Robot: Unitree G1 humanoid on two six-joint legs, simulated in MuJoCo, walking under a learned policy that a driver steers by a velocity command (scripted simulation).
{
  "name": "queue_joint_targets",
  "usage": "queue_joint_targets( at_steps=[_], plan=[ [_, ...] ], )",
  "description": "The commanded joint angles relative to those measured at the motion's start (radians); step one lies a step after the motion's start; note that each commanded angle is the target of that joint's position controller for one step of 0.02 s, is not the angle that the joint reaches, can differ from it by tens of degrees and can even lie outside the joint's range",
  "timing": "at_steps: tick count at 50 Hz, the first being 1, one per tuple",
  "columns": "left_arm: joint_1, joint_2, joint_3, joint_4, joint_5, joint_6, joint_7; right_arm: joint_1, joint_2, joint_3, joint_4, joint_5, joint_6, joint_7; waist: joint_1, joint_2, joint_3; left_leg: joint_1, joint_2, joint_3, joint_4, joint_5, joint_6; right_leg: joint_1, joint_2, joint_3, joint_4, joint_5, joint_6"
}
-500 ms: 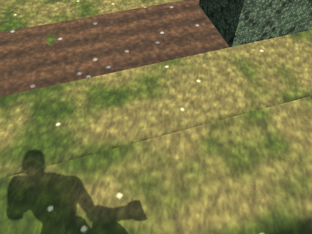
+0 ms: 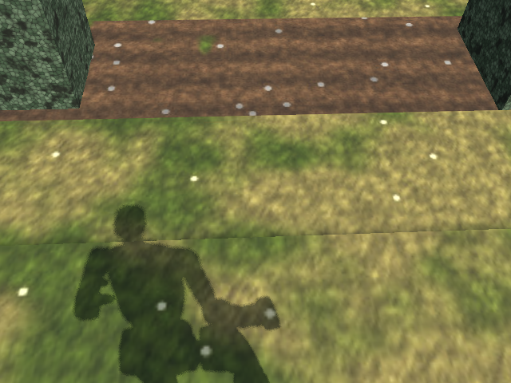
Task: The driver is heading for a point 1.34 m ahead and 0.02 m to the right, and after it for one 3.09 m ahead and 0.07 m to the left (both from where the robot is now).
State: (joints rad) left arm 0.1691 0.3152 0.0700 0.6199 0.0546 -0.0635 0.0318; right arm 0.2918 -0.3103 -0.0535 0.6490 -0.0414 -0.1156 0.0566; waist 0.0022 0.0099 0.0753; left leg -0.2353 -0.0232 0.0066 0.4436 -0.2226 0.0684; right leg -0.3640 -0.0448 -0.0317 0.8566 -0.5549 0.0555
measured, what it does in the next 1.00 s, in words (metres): goes down: right foot, then left foot 0.15 m lower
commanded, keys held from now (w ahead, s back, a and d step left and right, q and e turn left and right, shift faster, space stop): q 0.18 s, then w+q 0.12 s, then w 0.20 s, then w+e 0.50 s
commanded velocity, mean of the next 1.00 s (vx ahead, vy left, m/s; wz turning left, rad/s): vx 0.30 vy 0.00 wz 0.12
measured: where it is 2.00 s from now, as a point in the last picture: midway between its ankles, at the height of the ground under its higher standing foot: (262, 249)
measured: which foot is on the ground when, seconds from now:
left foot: down 0.00-0.44, up 0.46-0.92, down 0.94-1.00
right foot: up 0.00-0.42, down 0.44-0.96, up 0.98-1.00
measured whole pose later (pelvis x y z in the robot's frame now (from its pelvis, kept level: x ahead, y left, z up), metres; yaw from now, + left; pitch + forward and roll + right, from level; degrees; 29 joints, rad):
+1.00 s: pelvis +0.33 +0.07 -0.15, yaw +4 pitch +2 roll -3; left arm 0.67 0.20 -0.02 1.01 0.07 -0.08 -0.10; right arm 0.07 -0.21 0.01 0.75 -0.09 -0.08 0.05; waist 0.13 0.04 -0.03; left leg -0.32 0.07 0.07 0.45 -0.16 0.04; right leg -0.17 0.11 0.14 1.48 -0.79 -0.03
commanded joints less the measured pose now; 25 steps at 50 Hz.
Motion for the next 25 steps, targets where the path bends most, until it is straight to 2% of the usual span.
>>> queue_joint_targets(
  at_steps=[1, 2, 3, 5, 7, 9, 11, 12, 13, 16, 19, 20, 21, 22, 23, 24, 25],
  plan=[
    [-0.029, 0.122, 0.025, -0.074, 0.024, -0.017, 0.015, 0.056, -0.124, -0.042, -0.061, 0.019, -0.007, -0.009, 0.004, 0.087, -0.113, 0.196, 0.296, -0.333, -0.176, 0.5, 0.243, -0.218, -0.02, 0.105, 0.221, -0.019, 0.0],
    [-0.012, 0.109, 0.017, -0.066, 0.023, -0.015, 0.013, 0.024, -0.126, -0.04, -0.081, 0.014, 0.004, -0.012, 0.025, 0.074, -0.108, 0.148, 0.274, -0.318, -0.2, 0.478, 0.232, -0.189, -0.019, 0.107, 0.216, 0.047, 0.001],
    [0.007, 0.105, 0.013, -0.049, 0.013, -0.012, 0.007, 0.006, -0.127, -0.039, -0.099, 0.007, 0.008, -0.016, 0.028, 0.07, -0.112, 0.137, 0.252, -0.303, -0.212, 0.455, 0.228, -0.182, -0.008, 0.1, 0.207, 0.116, 0.007],
    [0.026, 0.094, 0.004, -0.025, 0.003, -0.002, -0.01, 0.016, -0.137, -0.04, -0.111, -0.001, 0.004, -0.016, 0.022, 0.073, -0.12, 0.128, 0.223, -0.291, -0.213, 0.43, 0.226, -0.174, 0.003, 0.089, 0.202, 0.201, 0.025],
    [0.03, 0.096, -0.002, -0.012, 0.002, 0.011, -0.016, 0.038, -0.144, -0.043, -0.119, -0.002, -0.004, -0.011, 0.01, 0.078, -0.121, 0.143, 0.213, -0.304, -0.201, 0.401, 0.223, -0.19, 0.0, 0.088, 0.166, 0.216, 0.046],
    [0.02, 0.093, -0.013, -0.005, 0.002, 0.021, -0.009, 0.05, -0.145, -0.045, -0.126, 0.003, -0.008, -0.003, -0.008, 0.082, -0.127, 0.165, 0.218, -0.34, -0.178, 0.369, 0.224, -0.198, -0.01, 0.09, 0.096, 0.203, 0.062],
    [0.02, 0.079, -0.027, 0.013, 0.013, 0.025, -0.004, 0.08, -0.123, -0.042, -0.122, 0.0, -0.005, 0.004, -0.042, 0.087, -0.114, 0.155, 0.211, -0.397, -0.194, 0.035, 0.217, -0.196, -0.017, 0.093, 0.02, 0.206, 0.059],
    [0.008, 0.06, -0.038, 0.01, 0.021, 0.026, -0.005, 0.086, -0.119, -0.037, -0.125, 0.001, 0.001, 0.006, -0.063, 0.101, -0.096, 0.122, 0.193, -0.417, -0.201, -0.123, 0.205, -0.182, -0.006, 0.073, -0.013, 0.183, 0.054],
    [0.007, 0.048, -0.046, 0.007, 0.026, 0.025, -0.008, 0.077, -0.122, -0.035, -0.127, -0.005, 0.007, 0.007, -0.065, 0.119, -0.084, 0.067, 0.183, -0.444, -0.208, -0.211, 0.197, -0.146, 0.008, 0.051, -0.017, 0.15, 0.045],
    [0.014, 0.045, -0.058, 0.003, 0.018, 0.007, -0.024, 0.043, -0.113, -0.032, -0.144, 0.003, 0.011, 0.007, -0.073, 0.108, -0.082, 0.026, 0.174, -0.492, -0.167, -0.307, 0.198, -0.08, 0.04, 0.03, -0.124, 0.066, 0.015],
    [0.051, 0.027, -0.071, 0.015, -0.001, -0.014, -0.049, -0.01, -0.112, -0.027, -0.127, 0.018, 0.036, 0.014, -0.043, 0.067, -0.078, -0.04, 0.147, -0.497, -0.08, -0.339, 0.216, 0.064, 0.08, -0.013, -0.332, 0.201, -0.022],
    [0.067, 0.02, -0.074, 0.014, 0.0, -0.023, -0.056, -0.015, -0.1, -0.024, -0.109, 0.014, 0.044, 0.019, -0.03, 0.058, -0.077, -0.101, 0.135, -0.501, -0.043, -0.324, 0.224, 0.15, 0.088, -0.013, -0.368, 0.227, -0.042],
    [0.109, 0.024, -0.074, 0.014, -0.003, -0.036, -0.058, -0.017, -0.077, -0.015, -0.094, 0.006, 0.045, 0.019, -0.005, 0.055, -0.082, -0.188, 0.123, -0.503, 0.015, -0.296, 0.209, 0.253, 0.065, 0.016, -0.368, 0.239, -0.075],
    [0.231, 0.051, -0.065, 0.038, 0.0, -0.053, -0.053, -0.011, -0.03, 0.0, -0.078, -0.003, 0.039, 0.014, 0.042, -0.006, -0.102, -0.318, 0.081, -0.466, 0.167, -0.307, 0.156, 0.401, -0.021, 0.124, -0.393, 0.263, -0.143],
    [0.368, 0.181, -0.025, 0.06, 0.013, -0.072, -0.044, -0.004, 0.054, 0.02, -0.099, -0.01, 0.027, 0.018, 0.086, -0.197, -0.104, -0.609, -0.106, -0.256, 0.511, -0.359, 0.007, 0.57, -0.277, 0.53, -0.513, 0.384, -0.409],
    [0.394, 0.163, -0.022, 0.07, 0.026, -0.068, -0.057, -0.032, -0.001, 0.001, -0.096, -0.037, 0.013, 0.008, 0.1, -0.107, -0.063, -0.796, -0.091, -0.26, 0.691, -0.386, -0.041, 0.573, -0.4, 0.765, -0.6, 0.353, -0.535],
    [0.301, 0.102, -0.031, 0.07, 0.018, -0.068, -0.066, -0.031, -0.031, -0.003, -0.061, -0.03, 0.007, -0.016, 0.051, -0.016, -0.002, -0.836, -0.027, -0.277, 0.79, -0.262, -0.058, 0.522, -0.393, 0.663, -0.61, 0.345, -0.495]
  ],
)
